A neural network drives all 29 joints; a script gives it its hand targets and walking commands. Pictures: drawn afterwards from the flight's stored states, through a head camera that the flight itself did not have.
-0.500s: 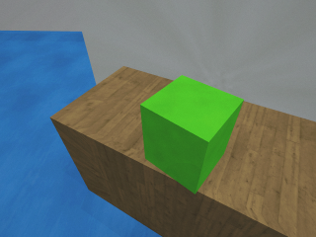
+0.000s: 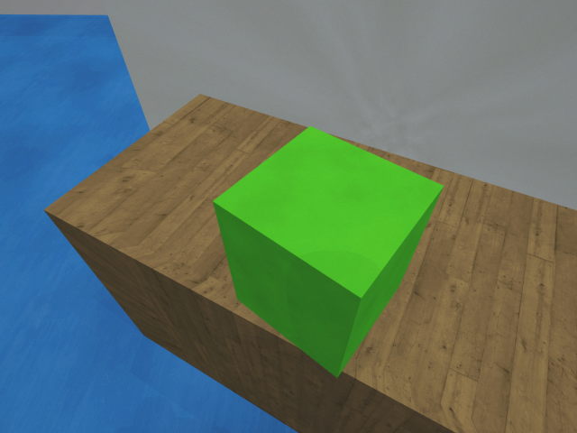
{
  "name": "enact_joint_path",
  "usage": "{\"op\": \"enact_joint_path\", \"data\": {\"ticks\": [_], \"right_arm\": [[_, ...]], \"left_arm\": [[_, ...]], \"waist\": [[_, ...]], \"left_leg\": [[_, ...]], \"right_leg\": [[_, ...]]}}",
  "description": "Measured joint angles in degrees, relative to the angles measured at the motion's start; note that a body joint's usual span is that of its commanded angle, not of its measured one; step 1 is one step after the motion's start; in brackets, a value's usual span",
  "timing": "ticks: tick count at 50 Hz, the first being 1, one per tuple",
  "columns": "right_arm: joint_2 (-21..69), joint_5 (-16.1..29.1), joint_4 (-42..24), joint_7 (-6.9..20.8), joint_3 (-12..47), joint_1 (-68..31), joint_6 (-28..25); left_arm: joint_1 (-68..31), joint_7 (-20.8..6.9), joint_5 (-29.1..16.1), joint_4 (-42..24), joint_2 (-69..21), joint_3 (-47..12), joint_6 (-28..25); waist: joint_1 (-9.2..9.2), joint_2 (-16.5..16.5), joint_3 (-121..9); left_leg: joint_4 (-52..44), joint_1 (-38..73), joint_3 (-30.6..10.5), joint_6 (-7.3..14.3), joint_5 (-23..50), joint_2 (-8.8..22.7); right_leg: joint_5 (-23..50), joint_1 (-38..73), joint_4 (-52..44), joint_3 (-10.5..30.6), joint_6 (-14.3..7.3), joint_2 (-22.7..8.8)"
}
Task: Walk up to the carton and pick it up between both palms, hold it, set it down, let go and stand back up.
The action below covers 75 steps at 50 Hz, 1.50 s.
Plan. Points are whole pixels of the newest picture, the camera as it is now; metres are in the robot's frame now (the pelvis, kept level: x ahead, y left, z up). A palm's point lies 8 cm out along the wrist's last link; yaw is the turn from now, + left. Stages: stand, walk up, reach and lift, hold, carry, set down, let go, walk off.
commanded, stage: walk up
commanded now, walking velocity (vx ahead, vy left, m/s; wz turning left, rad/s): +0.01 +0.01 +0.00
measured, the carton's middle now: (323, 251) +0.38 -0.02 +0.04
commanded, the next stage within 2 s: none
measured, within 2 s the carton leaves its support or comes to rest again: neither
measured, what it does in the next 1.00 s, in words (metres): steps to the left, turning right: left foot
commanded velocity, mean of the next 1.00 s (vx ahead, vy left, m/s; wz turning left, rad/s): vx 0.04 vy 0.15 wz -0.43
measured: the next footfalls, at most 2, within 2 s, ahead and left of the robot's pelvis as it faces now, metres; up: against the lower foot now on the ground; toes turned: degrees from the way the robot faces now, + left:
left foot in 0.54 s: +0.12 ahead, +0.25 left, +0.00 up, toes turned -13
right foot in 1.38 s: -0.10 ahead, +0.24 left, +0.00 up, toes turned -45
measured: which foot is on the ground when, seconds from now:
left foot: down 0.00-0.20, up 0.22-0.52, down 0.54-1.00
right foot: down 0.00-0.56, up 0.58-1.00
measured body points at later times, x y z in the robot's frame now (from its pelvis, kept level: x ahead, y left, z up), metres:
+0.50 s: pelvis +0.01 +0.10 +0.00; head +0.07 +0.09 +0.44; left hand +0.01 +0.39 -0.14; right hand +0.07 -0.17 -0.15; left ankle +0.07 +0.24 -0.72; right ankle +0.02 -0.10 -0.73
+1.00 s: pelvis +0.04 +0.26 +0.00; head +0.08 +0.26 +0.45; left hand +0.29 +0.38 -0.15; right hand -0.07 +0.04 -0.14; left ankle +0.08 +0.26 -0.73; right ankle -0.10 +0.19 -0.66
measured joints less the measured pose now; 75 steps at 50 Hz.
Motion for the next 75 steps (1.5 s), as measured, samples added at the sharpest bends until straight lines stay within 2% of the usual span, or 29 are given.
{"op": "enact_joint_path", "data": {"ticks": [4,6,9,11,13,15,17,20,24,27,28,30,33,35,37,42,46,50,54,57,60,62,66,68,69,70,71,73,75], "right_arm": [[-0.6,0.2,-0.2,-0.2,-0.4,-1.7,0.0],[-1.2,0.4,-0.9,-0.5,-1.4,-3.4,0.0],[-2.1,0.0,-2.7,-1.2,-2.5,-5.3,-0.3],[-3.9,-1.4,-3.6,-0.9,-2.9,-4.9,0.8],[-6.1,-2.5,-4.6,0.2,-2.5,-3.8,2.6],[-7.4,-2.6,-5.2,0.9,-2.2,-3.6,2.9],[-7.8,-2.4,-5.9,1.5,-2.1,-4.0,2.3],[-7.7,-1.8,-7.6,2.4,-1.6,-4.6,1.9],[-7.0,-0.6,-9.4,3.3,-0.5,-5.6,2.2],[-6.5,0.0,-10.1,3.7,0.0,-6.0,2.1],[-5.7,-0.1,-9.9,3.7,0.0,-6.3,1.9],[-4.1,-1.1,-10.1,3.5,0.2,-6.3,1.5],[-3.5,-1.8,-10.8,2.5,0.5,-4.8,1.7],[-3.0,-1.0,-10.8,1.7,0.7,-3.6,1.3],[-2.5,-0.7,-10.5,1.1,0.6,-2.5,0.5],[-1.5,-0.9,-9.5,0.5,0.1,-0.7,-0.5],[-1.3,-0.4,-8.2,0.1,-0.1,0.9,-1.4],[-1.2,1.0,-6.1,-1.0,-0.3,3.2,-1.7],[-1.8,0.8,-4.7,-1.5,-0.7,6.6,-0.6],[-3.1,0.7,-3.0,-1.3,-1.5,9.3,0.0],[-4.2,-0.2,-0.9,-1.2,-2.0,11.2,0.2],[-4.3,-0.7,-0.1,-0.9,-2.1,12.2,0.3],[-4.2,-0.6,-0.5,-0.7,-2.4,12.4,1.7],[-4.0,0.0,-1.8,-0.6,-2.6,11.3,2.8],[-4.0,0.4,-2.7,-0.4,-2.6,10.4,3.2],[-4.6,0.5,-3.3,-0.2,-2.7,9.1,3.6],[-5.2,0.5,-3.7,0.0,-2.9,8.0,4.1],[-4.9,0.4,-4.7,0.6,-3.3,6.1,4.6],[-3.8,-0.2,-5.6,1.4,-3.5,4.0,4.2]], "left_arm": [[2.0,-0.8,0.4,0.8,0.9,-0.1,0.7],[3.3,-0.9,0.4,0.6,1.5,0.4,0.9],[4.5,-1.2,0.3,0.6,2.8,1.2,1.6],[5.2,-0.9,1.4,0.1,3.0,2.1,1.8],[6.3,0.1,2.2,-0.2,2.8,3.2,2.1],[7.9,0.6,2.6,0.0,3.0,3.7,2.4],[9.4,0.5,2.9,0.4,3.6,4.2,2.4],[11.2,0.0,3.2,0.8,4.8,4.8,2.2],[11.5,-0.6,3.9,0.2,6.1,5.8,2.4],[10.8,-1.0,4.1,-0.6,7.1,6.4,2.9],[10.0,-1.1,4.2,-0.8,7.8,6.5,3.1],[8.8,-0.7,4.1,-1.6,9.0,6.4,3.4],[6.1,-0.1,3.4,-3.2,8.7,5.4,3.7],[4.1,-0.6,3.5,-4.6,8.7,5.5,3.5],[2.3,-1.3,3.6,-5.9,8.7,5.4,3.3],[-1.3,-1.9,2.6,-8.0,6.9,3.7,3.6],[-4.4,-1.9,1.2,-8.9,4.0,2.4,4.8],[-6.4,-2.5,0.8,-8.7,3.5,3.0,6.5],[-6.2,-3.7,1.0,-8.0,4.8,3.7,7.2],[-4.1,-5.4,1.4,-7.3,4.3,3.0,7.1],[-1.4,-6.3,1.7,-5.9,3.1,2.0,6.8],[0.6,-6.2,1.6,-4.5,2.4,1.2,6.6],[5.3,-5.1,1.0,-2.0,1.6,0.4,5.6],[8.3,-4.3,0.9,-1.4,1.8,0.7,4.4],[9.7,-3.8,0.8,-1.5,2.2,1.3,4.0],[10.6,-3.2,0.7,-1.0,1.8,1.9,4.1],[11.5,-2.9,0.8,-0.6,1.4,2.1,4.4],[13.3,-2.4,1.6,0.1,2.1,2.7,4.4],[15.0,-1.5,2.3,0.8,3.5,3.3,3.4]], "waist": [[1.58,-0.5,-1.0],[2.97,-0.9,-0.8],[3.38,-2.0,0.5],[3.21,-1.2,0.9],[2.97,0.3,0.4],[3.40,1.0,0.4],[3.59,1.6,0.6],[3.74,1.9,0.6],[4.66,1.2,0.6],[5.10,-0.3,0.4],[4.99,-2.2,1.0],[4.77,-4.8,1.8],[3.39,-3.1,1.0],[2.73,-3.0,0.1],[1.98,-3.4,-1.1],[-0.30,-3.8,-3.1],[-2.13,-2.6,-3.4],[-3.18,-1.3,-3.2],[-3.53,-2.2,-3.4],[-3.96,-1.6,-4.9],[-4.10,-0.2,-6.1],[-4.10,0.6,-6.8],[-2.75,2.0,-7.1],[-1.10,1.1,-6.2],[0.04,0.0,-5.4],[0.71,1.4,-4.1],[0.82,3.2,-3.0],[1.41,4.0,-2.2],[2.44,2.0,-2.8]], "left_leg": [[-4.3,2.3,0.7,0.2,1.2,-0.5],[-4.2,2.3,2.9,0.2,1.0,-0.4],[-1.3,1.1,6.3,0.5,-0.8,-0.3],[3.5,-1.1,6.8,0.7,-4.0,0.2],[13.8,-6.6,4.1,0.5,-7.6,-1.1],[22.7,-11.4,2.4,0.2,-5.8,-2.1],[26.6,-14.9,1.5,0.0,-3.3,-1.7],[23.4,-17.1,-0.4,-0.4,-2.0,-0.4],[12.3,-16.1,-3.0,-1.0,-1.5,0.6],[3.3,-12.9,-3.3,-1.3,3.9,0.4],[2.4,-12.2,-1.6,-1.2,6.1,-1.0],[2.5,-11.0,1.7,0.5,5.1,-2.3],[1.5,-9.9,4.2,2.7,3.8,-1.0],[-1.1,-8.8,6.2,3.7,5.0,-1.2],[-3.2,-8.2,8.2,4.8,5.8,-1.9],[-4.8,-7.7,12.4,7.4,5.9,-3.7],[-4.3,-8.3,14.9,9.1,5.6,-4.6],[-1.8,-10.6,16.6,9.6,5.3,-1.8],[0.3,-12.5,17.8,9.7,5.5,1.1],[0.3,-13.0,17.9,9.2,6.0,2.3],[-2.7,-11.8,17.5,8.1,7.9,2.7],[-6.4,-10.4,17.1,6.2,10.0,2.2],[-15.6,-7.2,17.3,-0.8,15.2,-0.2],[-15.4,-7.9,18.1,-6.3,13.8,-2.1],[-8.5,-11.4,17.7,-8.3,7.1,-2.8],[1.1,-15.8,14.8,-7.4,0.5,-1.8],[10.8,-19.9,11.1,-6.2,-3.7,-0.7],[26.6,-25.8,5.0,-4.6,-6.2,-0.2],[34.7,-27.1,1.7,-3.6,-4.1,0.5]], "right_leg": [[1.9,1.9,-4.0,0.5,0.4,-0.1],[1.7,0.1,-2.3,2.7,0.4,0.1],[-0.1,-3.9,3.3,6.0,0.4,0.2],[-2.1,-5.6,6.1,6.6,0.5,0.4],[-2.1,-6.8,7.0,6.5,0.9,0.1],[-0.8,-6.8,5.1,7.5,1.6,-0.1],[1.1,-6.3,2.3,8.8,2.3,-0.2],[3.0,-6.1,-0.5,10.8,3.9,-0.7],[4.0,-7.2,-1.5,14.1,6.6,-2.1],[3.9,-8.9,-0.7,17.3,9.1,-3.5],[3.2,-9.5,0.5,19.0,9.0,-4.8],[-5.2,-12.0,7.3,20.8,6.1,-5.0],[-15.8,-17.8,27.4,15.6,3.5,-1.6],[-15.0,-20.2,37.4,13.2,2.2,-0.4],[-12.2,-20.8,42.1,11.5,1.8,0.1],[-11.9,-15.3,34.2,8.9,2.0,0.1],[-15.6,-10.1,25.2,9.9,2.4,1.6],[-17.0,-11.5,33.2,13.3,3.4,6.0],[-11.0,-13.3,40.1,14.9,3.3,5.7],[-6.3,-12.2,37.3,13.7,2.2,2.7],[-7.0,-8.6,30.1,11.1,1.0,0.8],[-8.4,-4.9,22.7,8.1,0.4,0.4],[-12.2,3.9,4.0,-0.1,-1.0,1.2],[-10.8,9.1,-8.1,-4.4,-2.8,1.4],[-8.4,10.1,-12.5,-3.9,-4.2,0.9],[-2.3,9.0,-12.2,-4.5,-4.0,1.2],[-0.3,8.0,-10.3,-5.7,-3.0,2.0],[-0.8,7.0,-7.9,-7.3,-1.7,2.6],[-1.4,6.0,-6.8,-6.8,-1.4,2.5]]}}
